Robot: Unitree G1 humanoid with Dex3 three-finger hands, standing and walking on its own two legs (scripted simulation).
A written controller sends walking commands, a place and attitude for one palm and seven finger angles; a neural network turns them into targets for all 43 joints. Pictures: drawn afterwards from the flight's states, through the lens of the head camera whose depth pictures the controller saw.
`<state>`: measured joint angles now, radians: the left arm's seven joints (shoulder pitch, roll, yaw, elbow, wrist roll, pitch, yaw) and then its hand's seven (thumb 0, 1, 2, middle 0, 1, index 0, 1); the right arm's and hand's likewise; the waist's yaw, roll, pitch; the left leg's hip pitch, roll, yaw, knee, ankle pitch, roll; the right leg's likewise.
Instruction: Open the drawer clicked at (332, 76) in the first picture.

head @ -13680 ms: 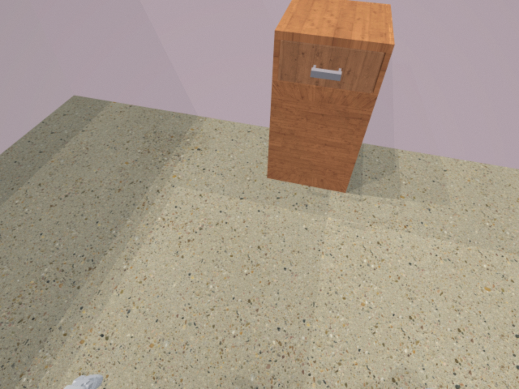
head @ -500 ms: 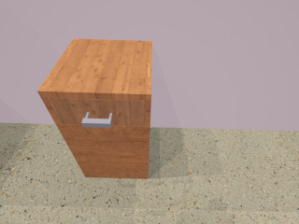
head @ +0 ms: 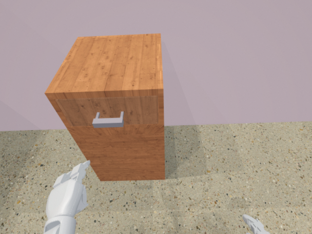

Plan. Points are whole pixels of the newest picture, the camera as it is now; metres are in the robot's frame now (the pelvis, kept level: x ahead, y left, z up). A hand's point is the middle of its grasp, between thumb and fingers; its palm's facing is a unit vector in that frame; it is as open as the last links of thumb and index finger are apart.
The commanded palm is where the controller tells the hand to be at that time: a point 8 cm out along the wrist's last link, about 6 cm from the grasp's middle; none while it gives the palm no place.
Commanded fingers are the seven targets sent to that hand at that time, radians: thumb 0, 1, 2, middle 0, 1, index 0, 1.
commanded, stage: raise the hand with hooked fingers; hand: left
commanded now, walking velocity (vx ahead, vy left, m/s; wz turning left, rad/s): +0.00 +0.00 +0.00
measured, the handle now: (109, 118) +0.55 +0.21 -0.08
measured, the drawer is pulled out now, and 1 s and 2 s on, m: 0.00 0.00 0.00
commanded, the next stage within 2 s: move the hooked fingers above the handle in 1.66 s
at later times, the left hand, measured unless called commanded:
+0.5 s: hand (82, 191) +0.23 +0.21 -0.01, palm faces +0.01 -0.11 -0.99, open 10.5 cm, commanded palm +0.21 +0.21 +0.05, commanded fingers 0.00 0.01 0.52 -0.26 -0.87 -0.26 -0.87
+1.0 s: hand (80, 158) +0.30 +0.21 +0.05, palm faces +0.07 -0.10 -0.99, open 13.3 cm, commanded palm +0.27 +0.21 +0.12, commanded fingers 0.00 -0.50 0.30 -0.30 -1.20 -0.30 -1.20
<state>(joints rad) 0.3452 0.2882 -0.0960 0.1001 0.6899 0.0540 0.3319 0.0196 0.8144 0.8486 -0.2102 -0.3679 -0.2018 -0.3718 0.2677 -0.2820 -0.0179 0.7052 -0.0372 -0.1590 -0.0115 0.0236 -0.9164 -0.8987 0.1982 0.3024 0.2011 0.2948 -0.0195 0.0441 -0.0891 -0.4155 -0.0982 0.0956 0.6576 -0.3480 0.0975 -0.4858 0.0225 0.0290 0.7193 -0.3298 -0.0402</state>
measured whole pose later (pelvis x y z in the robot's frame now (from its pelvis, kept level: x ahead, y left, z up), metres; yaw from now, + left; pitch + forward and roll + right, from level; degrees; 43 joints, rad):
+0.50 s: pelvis +0.02 -0.04 -0.01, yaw +2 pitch +8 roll +1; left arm 0.27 0.36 -0.08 0.03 1.03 0.02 0.35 0.00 0.22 0.61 -0.27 -0.73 -0.26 -0.73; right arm 0.08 -0.18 0.06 0.52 -0.04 0.13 0.03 0.01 -0.90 -0.90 0.20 0.30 0.20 0.30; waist 0.09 0.03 -0.11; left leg -0.51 -0.04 0.04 0.80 -0.44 0.05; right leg -0.55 0.07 -0.04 0.80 -0.40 -0.09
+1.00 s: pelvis +0.03 -0.03 +0.01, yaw +1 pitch +6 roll +1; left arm 0.10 0.41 -0.06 0.05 0.98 0.03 0.26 0.00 -0.34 0.36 -0.31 -1.10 -0.31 -1.11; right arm 0.11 -0.26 -0.03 0.59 0.00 0.13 -0.01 0.01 -0.91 -0.90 0.19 0.30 0.20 0.29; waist 0.06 0.05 -0.07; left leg -0.34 -0.05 0.05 0.59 -0.35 0.06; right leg -0.40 0.07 0.00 0.62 -0.32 -0.07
